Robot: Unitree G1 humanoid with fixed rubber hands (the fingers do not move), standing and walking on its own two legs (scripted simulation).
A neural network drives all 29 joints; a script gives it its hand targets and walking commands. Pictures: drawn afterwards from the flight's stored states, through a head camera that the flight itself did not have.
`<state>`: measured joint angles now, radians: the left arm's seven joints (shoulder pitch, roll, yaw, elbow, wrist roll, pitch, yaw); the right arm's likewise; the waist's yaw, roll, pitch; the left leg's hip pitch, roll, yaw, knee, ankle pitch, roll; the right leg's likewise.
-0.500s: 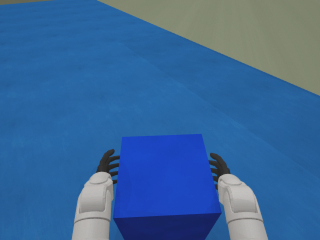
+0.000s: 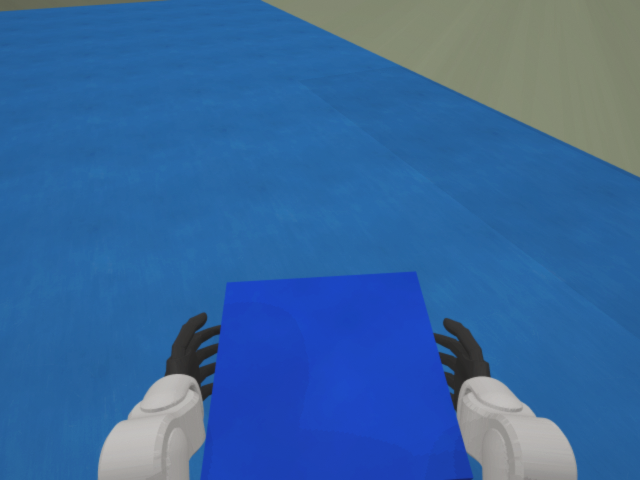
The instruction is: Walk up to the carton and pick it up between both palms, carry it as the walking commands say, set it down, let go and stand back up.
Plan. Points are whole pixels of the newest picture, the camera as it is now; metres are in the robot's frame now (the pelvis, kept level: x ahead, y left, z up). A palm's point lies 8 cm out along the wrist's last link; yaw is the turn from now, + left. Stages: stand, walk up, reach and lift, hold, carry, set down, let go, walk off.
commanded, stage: carry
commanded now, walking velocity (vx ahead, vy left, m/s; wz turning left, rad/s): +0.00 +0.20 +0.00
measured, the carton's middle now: (328, 409) +0.23 +0.01 +0.03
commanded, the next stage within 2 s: none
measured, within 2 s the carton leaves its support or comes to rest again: neither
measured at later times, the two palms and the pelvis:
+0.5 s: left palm (98, 407) +0.19 +0.23 +0.11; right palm (407, 420) +0.19 -0.07 +0.10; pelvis -0.04 +0.09 +0.01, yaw +0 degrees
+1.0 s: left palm out of the picture +0.16 +0.38 +0.10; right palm (249, 473) +0.14 +0.08 +0.10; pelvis -0.08 +0.24 +0.01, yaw +0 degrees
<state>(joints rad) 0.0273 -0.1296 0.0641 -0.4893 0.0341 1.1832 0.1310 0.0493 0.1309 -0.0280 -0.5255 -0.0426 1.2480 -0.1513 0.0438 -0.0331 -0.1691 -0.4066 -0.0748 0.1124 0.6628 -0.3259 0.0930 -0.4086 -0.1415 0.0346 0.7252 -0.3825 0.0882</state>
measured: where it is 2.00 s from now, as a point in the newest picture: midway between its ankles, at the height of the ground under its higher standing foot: outside the picture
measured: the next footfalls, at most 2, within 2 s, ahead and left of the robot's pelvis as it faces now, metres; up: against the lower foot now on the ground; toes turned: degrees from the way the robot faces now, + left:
right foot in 0.24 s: +0.01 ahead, -0.06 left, +0.00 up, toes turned -12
left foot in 0.56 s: +0.01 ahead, +0.28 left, +0.00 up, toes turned +5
